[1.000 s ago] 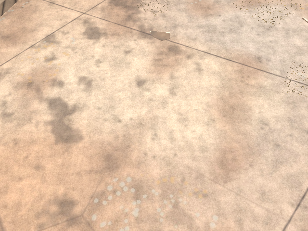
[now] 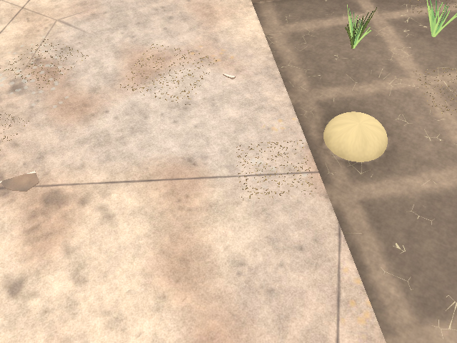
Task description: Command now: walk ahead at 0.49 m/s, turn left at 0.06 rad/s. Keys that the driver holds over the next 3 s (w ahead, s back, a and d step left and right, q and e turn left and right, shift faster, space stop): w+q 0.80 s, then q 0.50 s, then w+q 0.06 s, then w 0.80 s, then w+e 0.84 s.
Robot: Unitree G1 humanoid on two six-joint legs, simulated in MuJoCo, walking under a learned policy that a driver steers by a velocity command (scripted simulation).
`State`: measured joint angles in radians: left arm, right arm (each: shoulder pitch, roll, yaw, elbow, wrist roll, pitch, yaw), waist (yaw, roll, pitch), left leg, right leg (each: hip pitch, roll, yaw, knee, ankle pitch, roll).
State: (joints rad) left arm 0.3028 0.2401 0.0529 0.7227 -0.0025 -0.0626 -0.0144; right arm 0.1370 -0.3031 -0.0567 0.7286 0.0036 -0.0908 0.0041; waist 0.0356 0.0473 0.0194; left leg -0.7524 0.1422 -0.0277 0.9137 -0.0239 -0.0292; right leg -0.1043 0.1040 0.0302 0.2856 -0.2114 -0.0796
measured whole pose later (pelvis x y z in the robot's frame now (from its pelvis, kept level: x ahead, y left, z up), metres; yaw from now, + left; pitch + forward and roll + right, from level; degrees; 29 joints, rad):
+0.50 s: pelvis +0.30 +0.07 +0.00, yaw +15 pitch +2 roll +0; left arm 0.11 0.28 0.04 0.65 0.02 -0.09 0.00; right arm 0.32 -0.27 -0.05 0.71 0.01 -0.05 0.00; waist -0.05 -0.02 0.04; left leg -0.23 -0.13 -0.09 0.36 -0.16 0.11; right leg -0.65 -0.07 0.09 0.91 -0.20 0.05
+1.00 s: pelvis +0.55 +0.10 +0.00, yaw +33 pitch +2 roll -1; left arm 0.26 0.27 0.06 0.78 0.01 -0.07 0.01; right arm 0.15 -0.32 -0.07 0.60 0.01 0.01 0.00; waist 0.05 0.04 0.06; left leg -0.67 0.06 -0.04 0.96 -0.23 -0.05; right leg -0.16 0.01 -0.09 0.35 -0.22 -0.02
